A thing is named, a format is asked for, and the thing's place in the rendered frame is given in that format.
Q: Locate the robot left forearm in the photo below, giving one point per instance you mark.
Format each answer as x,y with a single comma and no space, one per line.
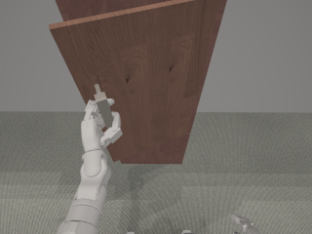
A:
88,202

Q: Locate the cupboard door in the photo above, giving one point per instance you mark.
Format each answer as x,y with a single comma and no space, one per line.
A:
149,59

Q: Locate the left robot hand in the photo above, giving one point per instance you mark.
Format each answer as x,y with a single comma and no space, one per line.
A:
92,125

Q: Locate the handle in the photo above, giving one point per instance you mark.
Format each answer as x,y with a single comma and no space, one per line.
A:
103,107

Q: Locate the right robot hand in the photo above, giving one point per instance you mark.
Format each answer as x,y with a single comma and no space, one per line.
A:
245,224

